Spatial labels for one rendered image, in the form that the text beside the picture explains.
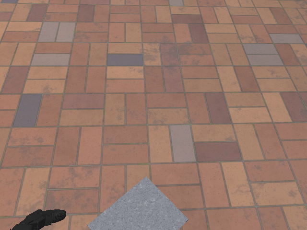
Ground robot left hand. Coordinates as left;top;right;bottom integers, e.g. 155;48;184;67
10;209;66;230

